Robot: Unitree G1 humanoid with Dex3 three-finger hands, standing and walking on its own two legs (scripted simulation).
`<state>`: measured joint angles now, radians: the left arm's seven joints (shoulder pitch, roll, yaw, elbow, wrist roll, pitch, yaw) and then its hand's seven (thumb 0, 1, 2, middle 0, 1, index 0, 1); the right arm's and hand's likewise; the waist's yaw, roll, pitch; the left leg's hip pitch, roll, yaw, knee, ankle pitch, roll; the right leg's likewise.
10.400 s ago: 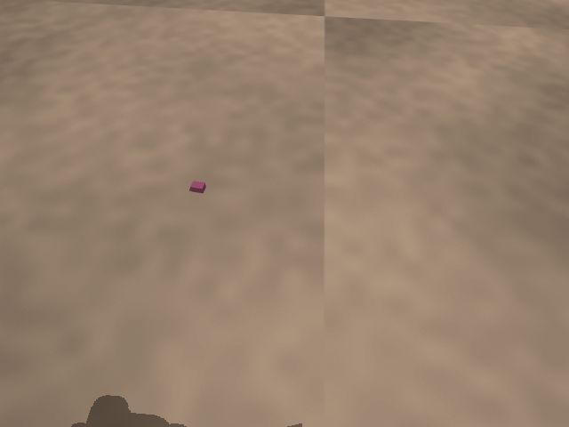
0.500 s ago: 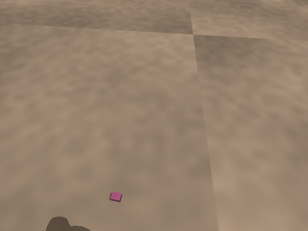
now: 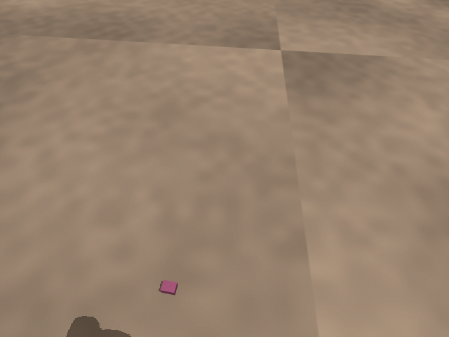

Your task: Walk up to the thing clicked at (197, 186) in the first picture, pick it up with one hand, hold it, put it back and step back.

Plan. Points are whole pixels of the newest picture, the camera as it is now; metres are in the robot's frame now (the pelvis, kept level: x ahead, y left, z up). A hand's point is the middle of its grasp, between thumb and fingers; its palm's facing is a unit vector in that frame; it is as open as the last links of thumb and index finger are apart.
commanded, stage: stand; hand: left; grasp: from above
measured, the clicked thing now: (169, 287) +0.44 +0.22 -0.77
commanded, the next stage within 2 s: rise first in 0.50 s
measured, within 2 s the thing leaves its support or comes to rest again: neither
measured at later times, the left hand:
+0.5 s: hand out of the picture +0.07 +0.25 -0.16, palm faces -0.03 -0.94 -0.34, open 7.4 cm
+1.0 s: hand out of the picture +0.14 +0.25 -0.18, palm faces -0.08 -0.92 -0.38, open 10.9 cm
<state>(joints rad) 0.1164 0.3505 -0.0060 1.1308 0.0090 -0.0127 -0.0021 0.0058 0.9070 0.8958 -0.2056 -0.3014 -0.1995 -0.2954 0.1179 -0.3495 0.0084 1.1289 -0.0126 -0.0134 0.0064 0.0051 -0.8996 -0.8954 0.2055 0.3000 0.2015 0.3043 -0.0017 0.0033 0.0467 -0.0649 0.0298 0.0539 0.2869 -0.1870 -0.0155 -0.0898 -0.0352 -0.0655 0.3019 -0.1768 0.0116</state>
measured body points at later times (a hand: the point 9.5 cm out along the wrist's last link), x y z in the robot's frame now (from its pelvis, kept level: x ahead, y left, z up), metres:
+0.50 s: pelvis +0.00 +0.00 +0.00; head +0.01 +0.00 +0.45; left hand +0.07 +0.30 -0.13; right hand +0.07 -0.30 -0.14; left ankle -0.02 +0.13 -0.75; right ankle -0.01 -0.12 -0.75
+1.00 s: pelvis -0.01 +0.01 -0.03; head +0.06 +0.01 +0.41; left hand +0.14 +0.30 -0.16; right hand +0.09 -0.25 -0.15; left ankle -0.02 +0.13 -0.75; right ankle -0.01 -0.12 -0.75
